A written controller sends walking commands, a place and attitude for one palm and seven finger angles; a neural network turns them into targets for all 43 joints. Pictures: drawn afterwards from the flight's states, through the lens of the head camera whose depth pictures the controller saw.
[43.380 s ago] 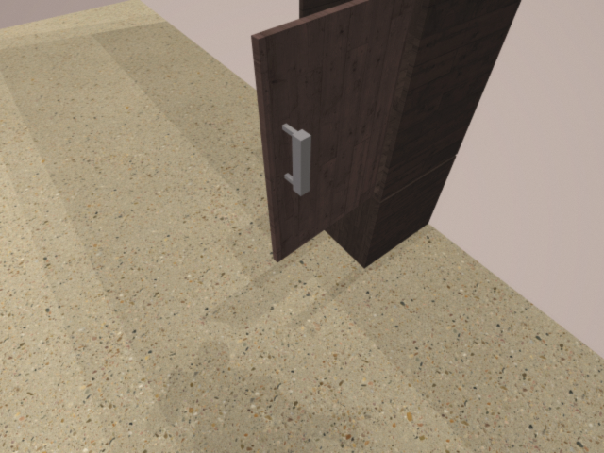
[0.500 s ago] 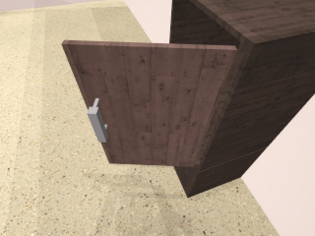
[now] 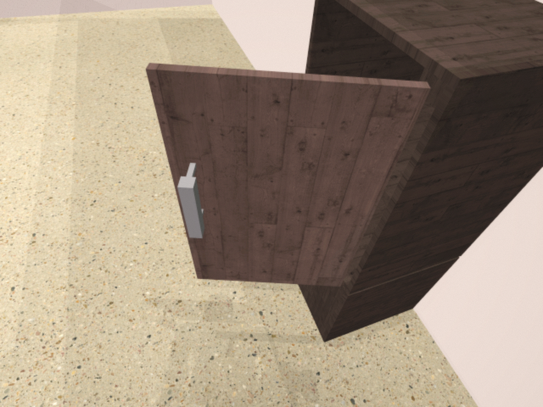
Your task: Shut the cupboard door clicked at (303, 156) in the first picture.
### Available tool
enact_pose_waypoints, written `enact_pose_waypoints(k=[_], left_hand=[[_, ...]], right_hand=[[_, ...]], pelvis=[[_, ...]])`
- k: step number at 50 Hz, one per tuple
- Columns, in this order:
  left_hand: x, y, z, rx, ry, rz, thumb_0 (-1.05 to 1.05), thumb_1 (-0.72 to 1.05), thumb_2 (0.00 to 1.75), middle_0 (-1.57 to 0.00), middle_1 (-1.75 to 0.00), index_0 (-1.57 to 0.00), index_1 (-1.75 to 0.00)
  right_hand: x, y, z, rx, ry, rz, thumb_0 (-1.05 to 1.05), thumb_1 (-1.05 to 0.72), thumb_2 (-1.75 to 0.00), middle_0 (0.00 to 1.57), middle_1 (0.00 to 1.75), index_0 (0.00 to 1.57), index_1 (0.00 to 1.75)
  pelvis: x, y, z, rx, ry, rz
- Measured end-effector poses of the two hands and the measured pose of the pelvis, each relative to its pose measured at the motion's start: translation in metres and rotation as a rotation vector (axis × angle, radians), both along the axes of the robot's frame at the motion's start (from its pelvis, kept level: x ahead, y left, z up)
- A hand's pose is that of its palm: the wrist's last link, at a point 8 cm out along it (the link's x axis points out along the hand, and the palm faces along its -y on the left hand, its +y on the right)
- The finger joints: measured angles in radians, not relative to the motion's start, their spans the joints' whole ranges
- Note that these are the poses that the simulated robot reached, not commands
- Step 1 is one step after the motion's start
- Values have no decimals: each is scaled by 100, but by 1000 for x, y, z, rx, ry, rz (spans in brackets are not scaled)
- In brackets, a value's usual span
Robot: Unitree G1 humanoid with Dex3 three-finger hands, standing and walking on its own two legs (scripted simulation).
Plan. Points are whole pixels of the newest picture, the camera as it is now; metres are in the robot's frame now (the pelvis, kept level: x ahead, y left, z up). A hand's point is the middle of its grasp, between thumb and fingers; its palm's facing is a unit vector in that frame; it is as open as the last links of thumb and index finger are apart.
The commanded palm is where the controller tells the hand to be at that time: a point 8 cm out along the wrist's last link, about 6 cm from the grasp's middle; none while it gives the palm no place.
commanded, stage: look again from close up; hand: left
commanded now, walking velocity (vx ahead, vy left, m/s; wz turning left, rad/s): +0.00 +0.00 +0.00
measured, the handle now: (194, 200) +0.45 +0.18 +0.01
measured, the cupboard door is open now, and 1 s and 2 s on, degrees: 68 68 68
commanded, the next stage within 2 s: raise the hand and make a fist in 0.26 s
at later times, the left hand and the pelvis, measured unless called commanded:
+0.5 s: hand out of the picture +0.10 +0.22 -0.08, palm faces +0.24 -0.96 -0.17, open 7.3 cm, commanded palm +0.08 +0.25 -0.06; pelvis -0.03 +0.02 -0.01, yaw +3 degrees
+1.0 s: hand out of the picture +0.12 +0.19 -0.01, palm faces +0.08 -1.00 -0.04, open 5.1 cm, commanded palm +0.11 +0.25 -0.03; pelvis -0.05 +0.00 -0.11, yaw +3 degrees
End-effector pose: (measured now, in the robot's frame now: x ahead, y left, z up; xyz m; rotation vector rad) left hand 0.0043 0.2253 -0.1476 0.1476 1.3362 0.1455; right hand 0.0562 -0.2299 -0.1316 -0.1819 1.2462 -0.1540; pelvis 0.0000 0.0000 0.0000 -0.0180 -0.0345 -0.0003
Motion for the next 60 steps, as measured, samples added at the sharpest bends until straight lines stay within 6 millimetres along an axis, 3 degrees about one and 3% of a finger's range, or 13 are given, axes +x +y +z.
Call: enact_pose_waypoints(k=[11, 19, 21, 24, 27, 30, 34, 40, 42, 44, 50, 55, 60], left_hand=[[-35, 19, 1, -1, 77, 3, 1, 90, 90, -20, -30, -20, -30], [-57, 22, 4, 4, 118, 11, 1, 90, 90, -20, -30, -20, -30], [-30, 29, 19, 8, -41, 83, 1, 90, 90, -20, -30, -20, -30], [45, 37, 74, 69, -528, 90, 2, 90, 90, -21, -31, -21, -31], [109, 28, 128, 52, -923, 62, 2, 91, 90, -23, -33, -23, -33], [147, 18, 158, -21, -1235, 3, 1, 91, 90, -26, -37, -27, -37], [146, 13, 141, -139, -1433, -117, 1, 90, 90, -32, -44, -33, -44], [79, 26, 60, -179, -1172, -45, 1, 90, 90, -43, -55, -43, -55], [60, 31, 58, -125, -1145, 11, 2, 90, 90, -46, -59, -47, -59], [54, 34, 74, -58, -1212, 25, 2, 90, 90, -50, -63, -50, -63], [95, 17, 134, -44, -1511, -124, 2, 90, 90, -61, -75, -61, -75], [142, 4, 114, -175, -1265, -234, 1, 90, 90, -70, -85, -70, -85], [145, 22, 113, -141, -1116, -88, 2, 89, 90, -79, -95, -80, -95]], right_hand=[[-51, 17, -1, 4, 106, -34, 0, -91, -90, 20, 30, 20, 30], [-72, 30, -5, 25, 147, -48, 1, -91, -90, 20, 30, 20, 30], [-66, 26, 0, -14, 50, -27, 1, -92, -90, 20, 30, 20, 30], [-44, 17, 12, -44, -165, 29, 2, -92, -90, 20, 30, 20, 30], [-10, 5, 19, -50, -368, 84, 2, -92, -90, 20, 30, 20, 30], [25, -6, 25, -67, -540, 128, 1, -91, -90, 20, 30, 20, 30], [64, -15, 34, -97, -698, 159, 1, -91, -90, 20, 30, 20, 30], [105, -9, 42, -125, -814, 241, 1, -90, -90, 20, 30, 20, 30], [115, 0, 39, -123, -823, 285, 1, -90, -90, 20, 30, 20, 30], [122, 10, 31, -110, -821, 328, 1, -90, -90, 20, 30, 20, 30], [124, 41, -5, -7, -769, 344, 1, -90, -90, 20, 30, 20, 30], [99, 47, -21, 67, -654, 210, 1, -90, -90, 20, 30, 20, 30], [78, 31, -17, 34, -557, 105, 1, -90, -90, 21, 30, 21, 30]], pelvis=[[-13, 18, 3, 2, 7, -1], [-20, 25, 3, 4, 11, 0], [-24, 23, 0, 2, 8, 19], [-28, 20, -3, 8, 15, 43], [-38, 19, -12, 13, 15, 76], [-48, 17, -29, 2, 63, 85], [-58, 8, -60, 2, 126, 37], [-57, 1, -93, -21, 163, 25], [-55, 0, -97, -39, 170, 39], [-54, 0, -101, -56, 177, 50], [-53, 2, -107, -88, 206, 64], [-45, 2, -96, -68, 231, 43], [-22, 3, -77, -50, 237, 22]])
